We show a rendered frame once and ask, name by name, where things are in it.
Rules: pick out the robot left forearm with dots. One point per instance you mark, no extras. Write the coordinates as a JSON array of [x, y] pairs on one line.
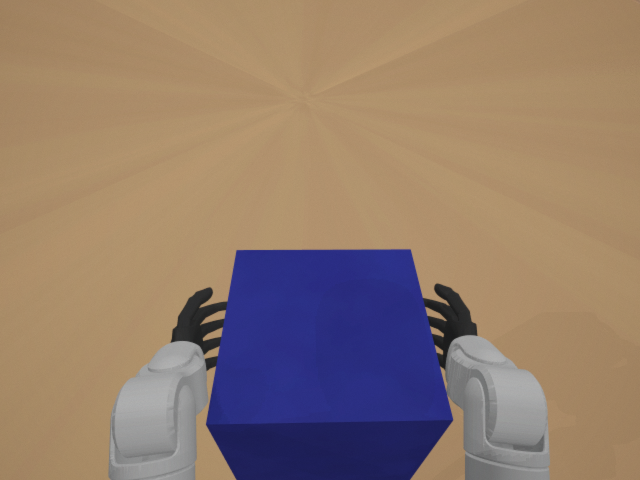
[[153, 420]]

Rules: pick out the carton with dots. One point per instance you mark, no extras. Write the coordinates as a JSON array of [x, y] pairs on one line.
[[327, 368]]

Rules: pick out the left robot hand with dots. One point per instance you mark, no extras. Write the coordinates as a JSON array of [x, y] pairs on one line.
[[188, 326]]

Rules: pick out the right robot hand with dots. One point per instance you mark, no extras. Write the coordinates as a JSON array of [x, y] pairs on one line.
[[458, 320]]

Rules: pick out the robot right forearm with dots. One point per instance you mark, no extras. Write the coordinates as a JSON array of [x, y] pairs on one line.
[[505, 432]]

